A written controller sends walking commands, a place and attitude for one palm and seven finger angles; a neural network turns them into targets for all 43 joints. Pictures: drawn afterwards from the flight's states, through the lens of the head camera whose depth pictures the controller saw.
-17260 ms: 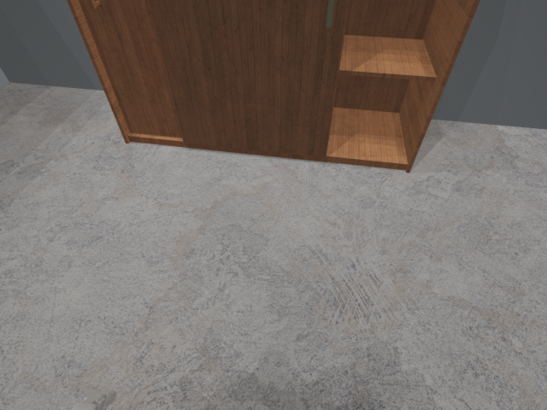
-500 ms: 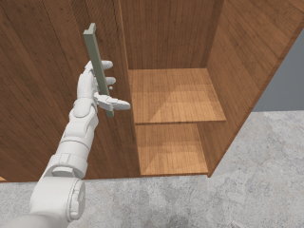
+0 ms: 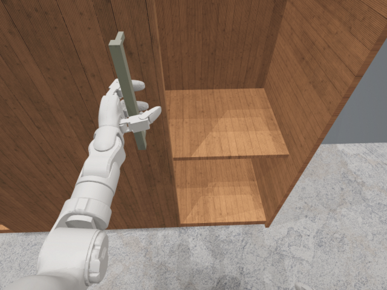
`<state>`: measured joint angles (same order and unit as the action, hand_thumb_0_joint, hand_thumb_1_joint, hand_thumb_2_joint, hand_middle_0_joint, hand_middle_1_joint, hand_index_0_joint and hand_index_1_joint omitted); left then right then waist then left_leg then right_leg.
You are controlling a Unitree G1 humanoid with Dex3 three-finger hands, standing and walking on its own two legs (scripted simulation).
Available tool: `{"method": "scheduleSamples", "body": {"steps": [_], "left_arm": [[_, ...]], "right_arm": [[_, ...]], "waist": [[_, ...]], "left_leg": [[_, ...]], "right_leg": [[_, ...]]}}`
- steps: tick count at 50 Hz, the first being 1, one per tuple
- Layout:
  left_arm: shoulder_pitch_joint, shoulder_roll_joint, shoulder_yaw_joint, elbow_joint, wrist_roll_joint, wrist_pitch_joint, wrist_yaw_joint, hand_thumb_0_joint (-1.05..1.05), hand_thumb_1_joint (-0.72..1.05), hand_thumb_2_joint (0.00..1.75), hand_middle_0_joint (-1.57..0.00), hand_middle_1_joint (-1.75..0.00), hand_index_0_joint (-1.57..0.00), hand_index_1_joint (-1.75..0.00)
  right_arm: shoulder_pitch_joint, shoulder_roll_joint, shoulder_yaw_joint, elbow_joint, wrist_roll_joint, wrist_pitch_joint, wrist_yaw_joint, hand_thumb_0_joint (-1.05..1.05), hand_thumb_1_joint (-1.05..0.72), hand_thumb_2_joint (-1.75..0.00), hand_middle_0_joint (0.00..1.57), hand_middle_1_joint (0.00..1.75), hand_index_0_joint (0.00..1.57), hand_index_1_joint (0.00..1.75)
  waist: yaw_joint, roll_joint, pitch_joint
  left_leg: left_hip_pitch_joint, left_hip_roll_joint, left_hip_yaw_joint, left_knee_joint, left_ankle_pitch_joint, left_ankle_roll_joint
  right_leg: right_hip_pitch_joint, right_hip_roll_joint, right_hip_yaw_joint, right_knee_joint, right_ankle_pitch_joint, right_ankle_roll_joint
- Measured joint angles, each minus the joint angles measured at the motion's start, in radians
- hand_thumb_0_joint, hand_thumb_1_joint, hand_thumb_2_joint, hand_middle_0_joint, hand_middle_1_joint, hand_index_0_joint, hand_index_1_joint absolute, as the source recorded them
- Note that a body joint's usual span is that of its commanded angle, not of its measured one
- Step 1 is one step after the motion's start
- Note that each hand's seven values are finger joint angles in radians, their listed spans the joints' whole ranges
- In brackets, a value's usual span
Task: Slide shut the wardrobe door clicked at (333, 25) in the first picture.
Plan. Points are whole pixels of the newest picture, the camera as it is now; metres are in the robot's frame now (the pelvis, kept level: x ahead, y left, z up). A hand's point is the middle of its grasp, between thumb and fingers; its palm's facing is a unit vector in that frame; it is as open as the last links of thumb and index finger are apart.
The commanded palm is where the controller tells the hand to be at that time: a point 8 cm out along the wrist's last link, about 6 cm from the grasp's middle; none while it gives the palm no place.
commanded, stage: grip the handle and tug to test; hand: left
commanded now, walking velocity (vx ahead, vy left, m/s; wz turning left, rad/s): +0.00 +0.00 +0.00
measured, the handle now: (133, 99) +0.50 +0.15 +0.14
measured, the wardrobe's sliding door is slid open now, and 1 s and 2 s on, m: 0.45 0.45 0.44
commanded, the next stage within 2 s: tug the door sideways, standing still in 0.92 s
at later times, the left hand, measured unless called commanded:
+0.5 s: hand (140, 113) +0.44 +0.12 +0.14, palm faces +0.07 -1.00 -0.01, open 5.5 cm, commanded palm +0.42 +0.15 +0.14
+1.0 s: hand (141, 114) +0.44 +0.12 +0.14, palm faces +0.06 -1.00 +0.00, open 5.6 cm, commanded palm +0.40 +0.15 +0.14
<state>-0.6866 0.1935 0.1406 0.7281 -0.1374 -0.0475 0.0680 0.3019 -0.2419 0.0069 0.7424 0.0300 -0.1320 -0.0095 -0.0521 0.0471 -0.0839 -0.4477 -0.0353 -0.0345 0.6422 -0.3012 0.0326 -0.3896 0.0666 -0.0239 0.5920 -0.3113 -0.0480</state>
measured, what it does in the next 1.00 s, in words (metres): stands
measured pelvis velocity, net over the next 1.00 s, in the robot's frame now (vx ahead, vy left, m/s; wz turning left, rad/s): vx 0.01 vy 0.00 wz -0.01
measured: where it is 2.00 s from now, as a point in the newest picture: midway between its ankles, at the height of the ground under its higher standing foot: outside the picture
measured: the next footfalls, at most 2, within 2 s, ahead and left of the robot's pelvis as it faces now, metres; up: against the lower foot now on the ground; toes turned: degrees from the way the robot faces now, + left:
none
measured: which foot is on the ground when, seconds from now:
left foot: down 0.00-1.00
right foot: down 0.00-1.00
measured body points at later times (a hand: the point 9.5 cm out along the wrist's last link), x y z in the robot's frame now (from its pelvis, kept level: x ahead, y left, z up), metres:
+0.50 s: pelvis -0.01 +0.00 +0.00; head +0.02 -0.01 +0.45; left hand +0.43 +0.17 +0.15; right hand +0.09 -0.25 -0.12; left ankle +0.01 +0.10 -0.73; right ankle -0.01 -0.09 -0.73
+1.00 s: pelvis +0.01 +0.00 +0.00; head +0.03 -0.01 +0.45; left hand +0.43 +0.17 +0.15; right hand +0.10 -0.25 -0.11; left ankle +0.01 +0.10 -0.73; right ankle -0.01 -0.09 -0.73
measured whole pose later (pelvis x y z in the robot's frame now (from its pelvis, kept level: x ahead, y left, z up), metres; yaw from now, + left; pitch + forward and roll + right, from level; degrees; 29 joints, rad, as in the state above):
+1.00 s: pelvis +0.01 +0.00 +0.00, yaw -1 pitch +7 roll -1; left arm -0.61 0.19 0.14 0.61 -0.15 -0.02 0.06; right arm 0.31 -0.24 0.00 0.72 0.04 -0.14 0.00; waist -0.05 0.05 -0.10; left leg -0.43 -0.03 -0.02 0.64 -0.32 0.04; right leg -0.38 0.07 -0.01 0.59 -0.32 -0.05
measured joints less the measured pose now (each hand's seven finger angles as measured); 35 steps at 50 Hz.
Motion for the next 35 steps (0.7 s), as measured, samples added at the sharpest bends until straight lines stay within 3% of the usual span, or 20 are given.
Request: {"method": "scheduleSamples", "body": {"steps": [12, 35], "left_arm": [[-0.043, -0.004, -0.016, 0.033, 0.001, -0.011, 0.001, 0.01, 0.75, 0.84, -0.38, -1.38, -0.37, -1.38], [-0.068, 0.020, -0.003, 0.098, -0.003, -0.049, -0.019, 0.01, 0.75, 0.82, -0.38, -1.40, -0.36, -1.40]], "right_arm": [[-0.004, -0.003, 0.001, 0.009, 0.003, -0.004, -0.004, 0.01, -0.90, -0.89, 0.20, 0.30, 0.20, 0.30], [0.010, -0.003, 0.007, 0.008, 0.006, -0.018, 0.000, 0.01, -0.90, -0.89, 0.20, 0.30, 0.20, 0.30]], "waist": [[0.011, -0.001, 0.015], [0.003, -0.003, 0.007]], "left_leg": [[-0.013, -0.005, -0.017, 0.006, 0.004, -0.003], [-0.031, 0.000, -0.012, 0.012, 0.010, -0.004]], "right_leg": [[-0.007, -0.004, -0.017, 0.005, -0.002, -0.003], [-0.029, 0.000, -0.013, 0.013, 0.005, -0.005]]}}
